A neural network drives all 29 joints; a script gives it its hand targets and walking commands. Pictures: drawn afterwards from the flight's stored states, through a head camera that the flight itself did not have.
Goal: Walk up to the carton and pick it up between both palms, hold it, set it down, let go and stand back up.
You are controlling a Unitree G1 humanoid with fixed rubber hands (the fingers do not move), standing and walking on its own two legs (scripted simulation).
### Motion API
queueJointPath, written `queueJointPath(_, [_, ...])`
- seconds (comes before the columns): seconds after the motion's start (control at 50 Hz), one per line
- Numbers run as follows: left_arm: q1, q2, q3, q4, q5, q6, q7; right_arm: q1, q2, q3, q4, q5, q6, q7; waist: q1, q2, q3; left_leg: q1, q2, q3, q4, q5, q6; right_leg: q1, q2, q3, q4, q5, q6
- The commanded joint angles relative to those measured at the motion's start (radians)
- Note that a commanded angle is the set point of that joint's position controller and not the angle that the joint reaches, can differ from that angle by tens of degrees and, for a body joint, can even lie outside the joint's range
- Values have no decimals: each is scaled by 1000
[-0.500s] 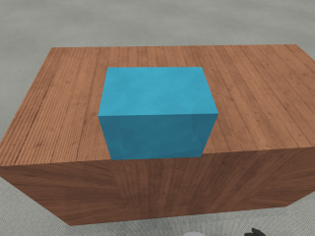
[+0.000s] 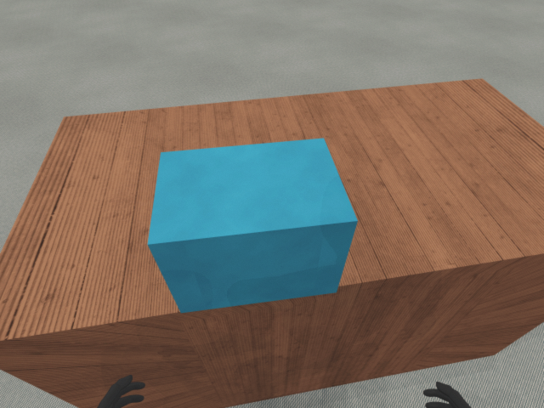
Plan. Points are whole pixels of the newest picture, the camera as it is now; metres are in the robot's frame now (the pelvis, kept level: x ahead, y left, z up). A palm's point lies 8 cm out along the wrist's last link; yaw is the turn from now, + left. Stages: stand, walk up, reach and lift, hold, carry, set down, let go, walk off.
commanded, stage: walk up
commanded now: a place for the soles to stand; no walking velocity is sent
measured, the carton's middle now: (252, 225) +0.39 +0.04 +0.06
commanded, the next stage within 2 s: reach and lift in 1.58 s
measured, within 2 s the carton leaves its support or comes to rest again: neither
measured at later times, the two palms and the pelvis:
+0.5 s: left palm out of the picture +0.12 +0.25 -0.09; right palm out of the picture +0.08 -0.28 -0.09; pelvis +0.01 -0.01 +0.00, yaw -3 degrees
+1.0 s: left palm out of the picture +0.16 +0.24 -0.09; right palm out of the picture +0.10 -0.29 -0.09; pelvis +0.04 -0.02 +0.00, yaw -3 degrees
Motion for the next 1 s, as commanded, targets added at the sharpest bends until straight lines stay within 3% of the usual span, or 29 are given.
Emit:
queueJointPath(0.0, [-1,141,42,-69,-3,-17,1,18,-142,-49,-83,0,-12,-3,2,16,-48,17,105,-131,-135,81,64,5,-86,130,-105,210,-49])
queueJointPath(0.36, [19,152,46,-57,-3,-16,-4,21,-146,-57,-71,-6,-12,-9,7,-10,-37,60,95,-97,-127,-7,55,-58,-66,189,-159,138,-59])
queueJointPath(0.38, [51,127,43,-48,11,-15,-12,89,-129,-59,-49,-18,-15,-11,3,-17,-76,77,101,-119,-171,-167,59,-45,-54,165,-174,-57,-62])
queueJointPath(0.42, [46,107,41,-56,14,-14,-17,65,-155,-66,-47,-24,-15,-16,9,23,12,47,137,-157,-223,-250,72,-112,-31,147,-159,-122,-48])
queueJointPath(0.48, [58,113,44,-59,13,-25,-20,56,-159,-64,-43,-23,-18,-17,15,35,47,-3,165,-152,-240,-222,78,-77,-35,137,-146,-26,-39])
queueJointPath(0.58, [68,141,46,-46,0,-33,-6,94,-113,-50,-35,-12,-25,-7,8,-39,-13,65,59,-72,-119,-10,35,-34,-86,230,-215,125,-76])
queueJointPath(0.7, [74,129,35,-36,4,-24,0,129,-132,-59,-24,-16,-24,-15,3,-13,-46,132,89,-84,-120,139,47,-4,-63,167,-147,327,-59])
queueJointPath(0.98, [54,138,41,-38,3,-14,2,120,-126,-66,-33,-12,-9,-22,7,-2,-31,133,94,-66,-94,174,49,19,-58,167,-131,401,-51])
